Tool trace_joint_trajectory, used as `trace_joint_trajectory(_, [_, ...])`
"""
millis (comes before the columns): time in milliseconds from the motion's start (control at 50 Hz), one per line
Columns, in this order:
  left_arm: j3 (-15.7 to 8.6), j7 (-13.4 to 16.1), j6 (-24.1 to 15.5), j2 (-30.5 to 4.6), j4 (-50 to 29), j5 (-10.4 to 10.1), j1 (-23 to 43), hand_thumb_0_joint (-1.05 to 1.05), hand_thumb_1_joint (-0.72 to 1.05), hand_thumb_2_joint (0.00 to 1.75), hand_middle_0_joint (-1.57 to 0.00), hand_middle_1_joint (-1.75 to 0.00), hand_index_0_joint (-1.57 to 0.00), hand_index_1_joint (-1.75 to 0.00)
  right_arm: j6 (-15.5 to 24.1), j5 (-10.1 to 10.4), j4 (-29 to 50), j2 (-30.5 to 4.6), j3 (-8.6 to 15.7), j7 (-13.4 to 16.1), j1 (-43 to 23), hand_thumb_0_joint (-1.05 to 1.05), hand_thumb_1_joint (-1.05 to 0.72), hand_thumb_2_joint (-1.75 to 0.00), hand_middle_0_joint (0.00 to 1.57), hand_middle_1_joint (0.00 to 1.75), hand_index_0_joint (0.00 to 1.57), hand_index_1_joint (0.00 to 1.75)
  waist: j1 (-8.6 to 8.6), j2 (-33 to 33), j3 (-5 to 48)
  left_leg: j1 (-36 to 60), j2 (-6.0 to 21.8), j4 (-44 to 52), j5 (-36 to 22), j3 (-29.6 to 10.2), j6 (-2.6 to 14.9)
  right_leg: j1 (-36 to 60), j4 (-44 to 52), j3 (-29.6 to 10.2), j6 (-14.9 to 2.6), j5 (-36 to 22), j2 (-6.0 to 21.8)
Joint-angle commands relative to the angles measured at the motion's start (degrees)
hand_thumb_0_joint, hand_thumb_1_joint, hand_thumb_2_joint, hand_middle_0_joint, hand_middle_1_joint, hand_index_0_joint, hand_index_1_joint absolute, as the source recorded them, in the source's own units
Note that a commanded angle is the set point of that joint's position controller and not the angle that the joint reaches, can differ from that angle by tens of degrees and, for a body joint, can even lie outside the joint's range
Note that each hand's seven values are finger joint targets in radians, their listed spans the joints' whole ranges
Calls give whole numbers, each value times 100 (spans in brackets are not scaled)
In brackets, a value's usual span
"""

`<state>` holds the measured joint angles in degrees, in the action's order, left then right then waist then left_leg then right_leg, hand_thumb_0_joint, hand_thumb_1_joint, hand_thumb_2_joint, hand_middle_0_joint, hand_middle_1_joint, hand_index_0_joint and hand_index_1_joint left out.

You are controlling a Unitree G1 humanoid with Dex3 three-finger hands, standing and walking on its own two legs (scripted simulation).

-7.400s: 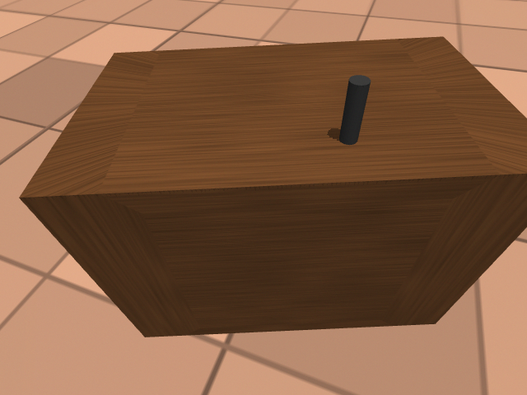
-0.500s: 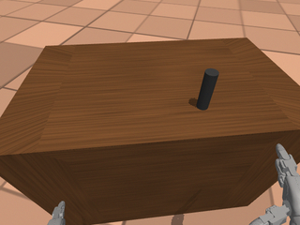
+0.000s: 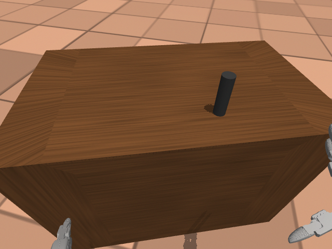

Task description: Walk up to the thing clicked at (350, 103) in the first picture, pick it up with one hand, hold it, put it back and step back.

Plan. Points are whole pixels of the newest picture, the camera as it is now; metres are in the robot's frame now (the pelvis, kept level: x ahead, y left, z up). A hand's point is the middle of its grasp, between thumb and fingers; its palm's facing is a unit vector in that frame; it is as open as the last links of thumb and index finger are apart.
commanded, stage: rise first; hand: right
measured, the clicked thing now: (223, 95) +0.52 -0.19 +0.10
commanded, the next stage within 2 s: go down in 0.62 s
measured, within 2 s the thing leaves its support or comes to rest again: neither
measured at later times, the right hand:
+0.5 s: hand (321, 179) +0.19 -0.24 +0.17, palm faces +0.36 +0.82 -0.44, open 17.5 cm
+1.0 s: hand (327, 161) +0.21 -0.26 +0.19, palm faces +0.40 +0.83 -0.38, open 17.3 cm
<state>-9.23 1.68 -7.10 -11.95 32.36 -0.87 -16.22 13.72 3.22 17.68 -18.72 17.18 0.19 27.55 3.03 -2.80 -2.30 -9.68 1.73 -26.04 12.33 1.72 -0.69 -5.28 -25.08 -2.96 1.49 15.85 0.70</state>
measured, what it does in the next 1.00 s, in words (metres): stands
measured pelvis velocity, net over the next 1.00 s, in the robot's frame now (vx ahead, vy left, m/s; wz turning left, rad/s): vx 0.00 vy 0.00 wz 0.00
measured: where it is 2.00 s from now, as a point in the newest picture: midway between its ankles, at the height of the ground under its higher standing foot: outside the picture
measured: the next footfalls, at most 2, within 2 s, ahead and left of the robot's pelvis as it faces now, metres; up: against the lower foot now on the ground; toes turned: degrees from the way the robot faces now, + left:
none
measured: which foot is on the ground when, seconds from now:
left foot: down 0.00-1.00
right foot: down 0.00-1.00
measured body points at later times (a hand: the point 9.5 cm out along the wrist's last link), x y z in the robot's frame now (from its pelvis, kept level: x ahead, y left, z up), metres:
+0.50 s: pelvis +0.00 +0.00 +0.00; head -0.01 +0.02 +0.45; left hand +0.16 +0.26 -0.09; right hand +0.16 -0.28 +0.20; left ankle +0.02 +0.13 -0.74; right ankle -0.02 -0.14 -0.74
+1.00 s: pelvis +0.00 +0.00 +0.00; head -0.02 +0.02 +0.45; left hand +0.17 +0.28 -0.08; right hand +0.18 -0.30 +0.21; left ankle +0.02 +0.13 -0.74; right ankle -0.02 -0.14 -0.74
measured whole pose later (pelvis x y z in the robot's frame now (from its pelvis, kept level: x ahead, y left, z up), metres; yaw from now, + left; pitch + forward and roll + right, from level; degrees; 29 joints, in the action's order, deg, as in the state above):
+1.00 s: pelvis +0.00 +0.00 +0.00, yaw +0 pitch -4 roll +0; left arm -12.1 2.8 -7.2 -12.6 38.7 0.0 -12.2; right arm 18.8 4.7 15.2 -19.4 25.5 -3.2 17.9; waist 2.3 -2.0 -0.5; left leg -10.4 1.6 -27.1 13.2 1.9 -0.5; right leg -5.9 -25.9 -3.1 1.8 16.5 0.9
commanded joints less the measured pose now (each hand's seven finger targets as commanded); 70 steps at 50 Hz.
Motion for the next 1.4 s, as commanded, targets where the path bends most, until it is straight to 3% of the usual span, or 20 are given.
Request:
trace_joint_trajectory(0, [-404, 60, -342, -874, -747, -52, 554, 0, -56, 3, -6, -4, -5, -5, 427, 52, 1158, -1086, 804, 113, -517, 0, 57, -3, 4, 6, 5, 6, -57, 12, 143, 228, -79, 510, -192, 237, 41, -591, 535, 407, -225, -524, -182])
trace_joint_trajectory(100, [-80, 31, -411, -548, -756, -51, 657, 0, -57, 4, -6, -4, -5, -5, 591, 47, 1347, -997, 762, 97, -744, 0, 56, -4, 4, 6, 5, 6, 41, 79, 202, 272, -72, 543, -30, 241, 44, -603, 537, 404, -228, -440, -192])
trace_joint_trajectory(120, [-314, 71, -420, -805, -767, -46, 578, 0, -56, 4, -6, -4, -5, -5, 596, 45, 1183, -1167, 928, 116, -651, 0, 56, -3, 4, 6, 5, 6, 1, 150, 228, 281, -85, 517, -101, 249, 50, -575, 526, 389, -225, -496, -172])
trace_joint_trajectory(240, [-346, 58, -430, -793, -717, -33, 689, 0, -57, 5, -6, -5, -5, -6, 680, 61, 1403, -1075, 918, 96, -685, 0, 55, -4, 4, 6, 5, 6, 33, 47, 408, 342, -72, 488, -299, 243, 43, -506, 493, 392, -214, -701, -195])
trace_joint_trajectory(280, [-285, 56, -408, -753, -624, -42, 573, 0, -57, 5, -6, -4, -5, -5, 691, 63, 1254, -1314, 1188, 112, -599, 0, 56, -4, 4, 6, 5, 6, 83, 113, 309, 376, -65, 526, -331, 240, 34, -579, 484, 393, -226, -713, -204])
trace_joint_trajectory(420, [-235, 27, -413, -601, -653, -54, 583, 0, -57, 7, -6, -5, -5, -6, 787, 80, 1609, -1009, 909, 61, -710, 0, 54, -5, 5, 6, 5, 6, 24, 9, 418, 386, -79, 464, -462, 255, 51, -440, 491, 381, -195, -870, -181])
trace_joint_trajectory(500, [-288, 35, -380, -729, -567, -53, 482, 0, -57, 7, -6, -5, -5, -6, 767, 87, 1464, -1312, 1205, 71, -566, 0, 55, -5, 5, 6, 5, 6, 61, 62, 283, 368, -85, 441, -633, 274, 46, -494, 458, 377, -194, -1034, -174])
trace_joint_trajectory(540, [-165, 9, -392, -513, -506, -54, 516, 0, -57, 7, -6, -5, -5, -6, 797, 94, 1689, -1044, 971, 31, -711, 0, 54, -5, 5, 6, 5, 6, 31, -26, 330, 359, -84, 414, -708, 266, 48, -439, 446, 386, -190, -1099, -184])
trace_joint_trajectory(560, [-445, 41, -392, -820, -516, -55, 456, 0, -57, 7, -6, -5, -5, -6, 773, 82, 1507, -1347, 1271, 63, -577, 0, 53, -5, 5, 6, 5, 6, 18, 26, 339, 368, -96, 402, -708, 288, 53, -446, 460, 363, -187, -1110, -162])
trace_joint_trajectory(600, [-219, -7, -380, -572, -533, -45, 529, 0, -57, 8, -6, -5, -5, -6, 797, 85, 1741, -1101, 1031, 37, -746, 0, 53, -6, 5, 6, 5, 6, 19, -80, 376, 378, -92, 386, -744, 287, 56, -438, 449, 363, -172, -1166, -169])
trace_joint_trajectory(640, [-402, 24, -358, -772, -525, -44, 598, 0, -58, 8, -6, -5, -5, -6, 761, 86, 1548, -1382, 1336, 64, -605, 0, 54, -5, 5, 6, 5, 6, 79, 2, 256, 366, -80, 434, -638, 274, 43, -526, 461, 368, -189, -1042, -172])
trace_joint_trajectory(740, [-56, -48, -452, -411, -839, 86, 930, 0, -54, 4, -5, -5, -5, -5, 1029, 0, 1639, -677, 955, -18, -828, 0, 50, -3, 5, 5, 5, 5, -118, 636, 604, 248, -194, 346, -497, 264, -54, -407, 348, 270, -221, -800, -156])
trace_joint_trajectory(760, [-416, 10, -436, -666, -720, 82, 756, 0, -55, 5, -5, -5, -4, -6, 1117, 25, 1787, -891, 1158, -22, -992, 0, 48, -3, 5, 4, 6, 4, -86, 460, 873, 330, -135, 353, -561, 207, -65, -257, 320, 306, -222, -847, -205])
trace_joint_trajectory(840, [-773, 123, -345, -1155, -536, 87, 790, 0, -54, 4, -5, -5, -5, -5, 980, 100, 839, -1461, 1717, -53, -1082, 0, 50, -3, 5, 5, 6, 5, -48, 359, 552, 241, -112, 364, -570, 187, -61, -441, 354, 289, -218, -810, -219])
trace_joint_trajectory(860, [-750, 131, -312, -1070, -444, 89, 900, 0, -55, 4, -5, -4, -4, -5, 960, 133, 1034, -1176, 1415, -113, -1360, 0, 51, -3, 5, 5, 6, 5, -108, 203, 408, 114, -118, 377, -461, 181, -39, -487, 410, 291, -202, -675, -221])
trace_joint_trajectory(1020, [349, 202, -306, -135, -393, 13, 1348, 0, -54, 4, -5, -4, -5, -5, 573, 282, 690, -1503, 1329, -641, -2428, 0, 50, -3, 6, 4, 6, 4, -105, -105, 515, 223, -110, 436, -514, 131, -26, -589, 393, 277, -196, -675, -216])
trace_joint_trajectory(1140, [-643, 524, -258, -1428, -322, 49, 938, 0, -53, 3, -5, -4, -5, -4, -3, 778, -189, -2420, 2102, -1004, -3637, 0, 47, -3, 6, 4, 6, 4, -312, -141, 1162, 309, -64, 383, -1087, 136, -50, -227, 299, 264, -192, -1069, -246])
trace_joint_trajectory(1220, [103, 562, -413, -637, -206, -72, 814, 0, -55, 5, -5, -4, -4, -4, -316, 1086, -952, -2493, 2058, -1470, -4302, 0, 50, -2, 5, 4, 6, 4, -254, -22, 1022, 162, -76, 427, -797, 177, -44, -325, 328, 194, -222, -851, -196])
trace_joint_trajectory(1300, [811, 627, -446, -243, 196, -113, 1282, 0, -55, 5, -5, -4, -4, -5, -768, 1192, -2071, -2394, 1550, -2082, -4721, 0, 52, -3, 5, 4, 5, 4, -191, -90, 839, -41, -62, 383, -928, 130, -18, -583, 299, 182, -254, -990, -193])
trace_joint_trajectory(1380, [350, 813, -568, -1150, 185, -19, 1221, 0, -54, 4, -5, -5, -5, -5, -1116, 1238, -2170, -3331, 2076, -2386, -5451, 0, 58, -4, 3, 5, 4, 5, -169, -382, 1716, 188, -83, 189, -1432, 144, 36, -203, 203, 149, -178, -1642, -143])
